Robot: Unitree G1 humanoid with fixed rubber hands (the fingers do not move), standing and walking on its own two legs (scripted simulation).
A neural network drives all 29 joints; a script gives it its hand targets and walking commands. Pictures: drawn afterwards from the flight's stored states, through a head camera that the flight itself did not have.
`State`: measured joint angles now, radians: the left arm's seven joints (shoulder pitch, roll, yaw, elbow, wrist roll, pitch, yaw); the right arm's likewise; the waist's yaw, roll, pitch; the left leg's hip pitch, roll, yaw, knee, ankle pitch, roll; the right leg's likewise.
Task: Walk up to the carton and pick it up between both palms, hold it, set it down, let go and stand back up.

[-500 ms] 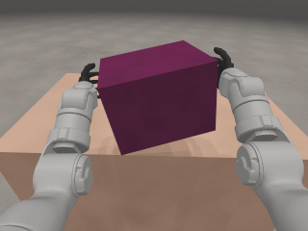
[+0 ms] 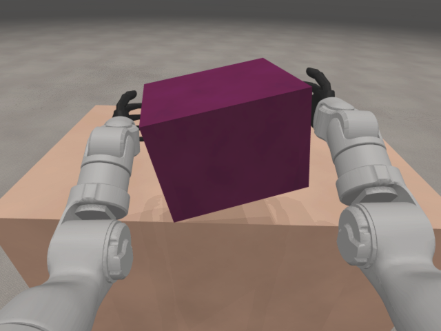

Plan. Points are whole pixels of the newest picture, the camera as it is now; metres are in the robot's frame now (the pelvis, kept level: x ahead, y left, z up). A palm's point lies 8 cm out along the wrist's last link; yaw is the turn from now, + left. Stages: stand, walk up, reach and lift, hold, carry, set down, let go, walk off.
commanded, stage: hold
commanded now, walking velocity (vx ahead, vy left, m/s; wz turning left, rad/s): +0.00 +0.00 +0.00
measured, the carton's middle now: (222, 132) +0.42 +0.03 +0.22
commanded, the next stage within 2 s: set down in 0.52 s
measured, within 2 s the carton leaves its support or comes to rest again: neither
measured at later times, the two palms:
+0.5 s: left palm (123, 129) +0.37 +0.20 +0.25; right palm (321, 109) +0.39 -0.14 +0.29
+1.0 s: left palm (118, 130) +0.39 +0.22 +0.24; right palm (310, 109) +0.41 -0.13 +0.29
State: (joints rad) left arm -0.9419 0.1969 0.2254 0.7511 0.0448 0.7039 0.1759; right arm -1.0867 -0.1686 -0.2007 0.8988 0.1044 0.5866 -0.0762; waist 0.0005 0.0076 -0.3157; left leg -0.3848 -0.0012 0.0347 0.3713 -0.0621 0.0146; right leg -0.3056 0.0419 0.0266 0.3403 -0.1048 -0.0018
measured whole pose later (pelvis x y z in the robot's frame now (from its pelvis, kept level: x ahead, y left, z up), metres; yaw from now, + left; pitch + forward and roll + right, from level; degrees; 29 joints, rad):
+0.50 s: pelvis +0.00 +0.00 +0.00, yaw +0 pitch +4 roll -2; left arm -0.94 0.20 0.23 0.75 0.05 0.70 0.17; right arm -1.09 -0.17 -0.20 0.90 0.10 0.59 -0.08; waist 0.00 0.01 -0.32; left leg -0.38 0.00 0.03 0.37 -0.06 0.01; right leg -0.31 0.04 0.03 0.34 -0.10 0.00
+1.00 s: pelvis +0.00 +0.01 +0.00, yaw +0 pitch +4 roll -2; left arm -0.95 0.16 0.34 0.75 0.25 0.61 0.07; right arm -1.10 -0.14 -0.31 1.00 0.11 0.32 -0.04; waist 0.00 0.00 -0.27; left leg -0.38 -0.01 0.03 0.37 -0.06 0.03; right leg -0.31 0.04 0.03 0.34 -0.11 0.01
